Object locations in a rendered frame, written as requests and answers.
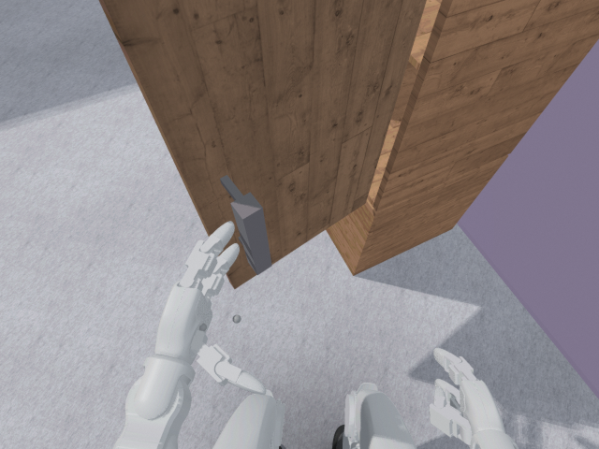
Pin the robot left forearm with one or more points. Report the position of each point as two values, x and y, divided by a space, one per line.
157 404

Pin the robot left hand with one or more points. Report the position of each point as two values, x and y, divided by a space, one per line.
188 306

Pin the robot right shin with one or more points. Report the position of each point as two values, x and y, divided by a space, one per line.
346 442

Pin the robot right hand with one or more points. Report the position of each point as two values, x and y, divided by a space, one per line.
462 413

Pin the cupboard door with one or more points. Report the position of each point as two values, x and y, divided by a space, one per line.
292 99

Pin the handle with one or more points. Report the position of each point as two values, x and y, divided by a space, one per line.
250 221

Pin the robot right thigh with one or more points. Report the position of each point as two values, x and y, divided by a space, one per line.
373 420

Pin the robot right forearm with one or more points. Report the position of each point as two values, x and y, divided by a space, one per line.
492 439

